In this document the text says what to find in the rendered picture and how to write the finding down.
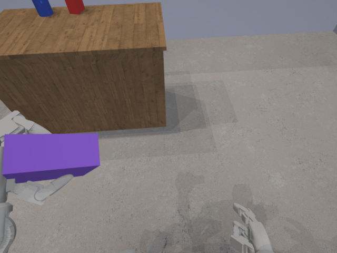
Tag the left robot hand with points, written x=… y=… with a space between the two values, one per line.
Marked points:
x=32 y=192

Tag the left robot forearm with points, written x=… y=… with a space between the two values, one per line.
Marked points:
x=7 y=227

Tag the table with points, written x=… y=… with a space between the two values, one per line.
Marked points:
x=101 y=70

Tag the right robot hand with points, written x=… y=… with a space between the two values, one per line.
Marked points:
x=249 y=239

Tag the sponge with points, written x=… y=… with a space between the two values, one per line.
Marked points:
x=38 y=157

